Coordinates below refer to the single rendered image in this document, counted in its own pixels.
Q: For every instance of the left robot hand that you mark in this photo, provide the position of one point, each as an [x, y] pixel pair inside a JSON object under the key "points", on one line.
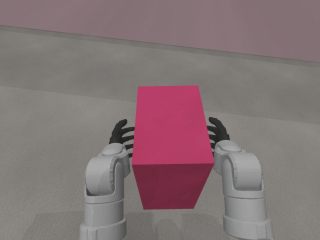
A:
{"points": [[118, 132]]}

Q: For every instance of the carton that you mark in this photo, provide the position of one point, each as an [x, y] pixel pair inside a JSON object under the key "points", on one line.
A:
{"points": [[172, 156]]}

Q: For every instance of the robot left forearm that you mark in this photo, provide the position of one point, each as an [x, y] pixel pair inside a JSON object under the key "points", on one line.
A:
{"points": [[103, 195]]}

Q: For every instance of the right robot hand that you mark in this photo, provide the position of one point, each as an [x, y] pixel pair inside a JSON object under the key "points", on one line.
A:
{"points": [[219, 131]]}

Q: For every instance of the robot right forearm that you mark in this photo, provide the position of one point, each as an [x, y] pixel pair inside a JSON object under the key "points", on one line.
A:
{"points": [[245, 216]]}

